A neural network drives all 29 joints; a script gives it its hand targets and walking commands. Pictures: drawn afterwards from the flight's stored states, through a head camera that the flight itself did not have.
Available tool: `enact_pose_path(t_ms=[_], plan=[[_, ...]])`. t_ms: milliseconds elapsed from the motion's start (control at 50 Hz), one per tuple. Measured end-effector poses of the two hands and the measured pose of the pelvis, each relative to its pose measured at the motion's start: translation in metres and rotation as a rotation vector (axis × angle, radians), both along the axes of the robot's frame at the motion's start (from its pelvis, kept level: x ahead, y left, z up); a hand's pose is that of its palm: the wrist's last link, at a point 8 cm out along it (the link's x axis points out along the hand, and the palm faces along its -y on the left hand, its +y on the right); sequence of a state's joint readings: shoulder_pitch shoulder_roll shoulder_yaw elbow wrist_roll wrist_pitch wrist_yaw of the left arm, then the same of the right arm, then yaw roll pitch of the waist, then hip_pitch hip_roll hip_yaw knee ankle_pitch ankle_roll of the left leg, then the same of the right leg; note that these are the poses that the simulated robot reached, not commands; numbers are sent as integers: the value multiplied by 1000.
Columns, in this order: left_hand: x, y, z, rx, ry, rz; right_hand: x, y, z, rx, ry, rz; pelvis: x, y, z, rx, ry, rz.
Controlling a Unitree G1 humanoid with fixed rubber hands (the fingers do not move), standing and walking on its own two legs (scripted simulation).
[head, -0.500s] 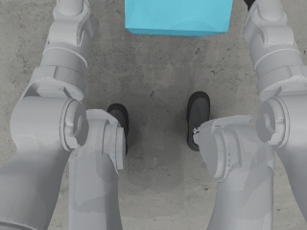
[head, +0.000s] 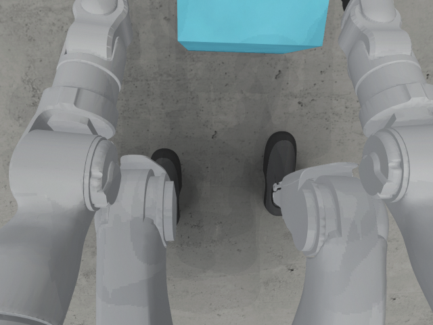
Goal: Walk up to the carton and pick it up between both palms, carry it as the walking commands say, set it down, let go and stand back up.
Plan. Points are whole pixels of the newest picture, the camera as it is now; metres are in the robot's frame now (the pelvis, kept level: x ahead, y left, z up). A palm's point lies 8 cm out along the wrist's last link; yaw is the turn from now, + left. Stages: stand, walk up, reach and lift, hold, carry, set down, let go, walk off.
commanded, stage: reach and lift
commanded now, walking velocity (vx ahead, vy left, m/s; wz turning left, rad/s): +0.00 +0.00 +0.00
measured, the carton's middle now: out of the picture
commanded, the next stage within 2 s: none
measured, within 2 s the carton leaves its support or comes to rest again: leaves its support in 1.00 s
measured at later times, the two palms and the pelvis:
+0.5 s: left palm out of the picture +0.54 +0.14 -0.20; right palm out of the picture +0.54 -0.16 -0.20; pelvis +0.00 +0.00 +0.00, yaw +0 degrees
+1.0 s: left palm out of the picture +0.54 +0.14 -0.20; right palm out of the picture +0.54 -0.15 -0.20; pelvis +0.00 +0.00 -0.01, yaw +0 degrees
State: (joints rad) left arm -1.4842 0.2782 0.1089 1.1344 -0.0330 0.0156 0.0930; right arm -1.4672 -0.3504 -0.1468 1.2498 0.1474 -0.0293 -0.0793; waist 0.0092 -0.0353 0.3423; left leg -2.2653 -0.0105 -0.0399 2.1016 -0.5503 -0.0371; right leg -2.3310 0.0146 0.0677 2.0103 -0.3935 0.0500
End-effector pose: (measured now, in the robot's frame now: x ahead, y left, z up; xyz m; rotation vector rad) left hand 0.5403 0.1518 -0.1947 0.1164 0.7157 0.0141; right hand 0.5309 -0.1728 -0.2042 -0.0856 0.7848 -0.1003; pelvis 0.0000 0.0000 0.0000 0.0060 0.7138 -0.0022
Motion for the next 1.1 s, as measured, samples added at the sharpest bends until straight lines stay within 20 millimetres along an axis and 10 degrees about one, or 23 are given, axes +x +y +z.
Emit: enact_pose_path(t_ms=[1100], plan=[[-2, -13, 4, -51, 51, 62, 18, 22, 17, 74, -34, -31, 1, -1, -9, 0, -24, 8]])
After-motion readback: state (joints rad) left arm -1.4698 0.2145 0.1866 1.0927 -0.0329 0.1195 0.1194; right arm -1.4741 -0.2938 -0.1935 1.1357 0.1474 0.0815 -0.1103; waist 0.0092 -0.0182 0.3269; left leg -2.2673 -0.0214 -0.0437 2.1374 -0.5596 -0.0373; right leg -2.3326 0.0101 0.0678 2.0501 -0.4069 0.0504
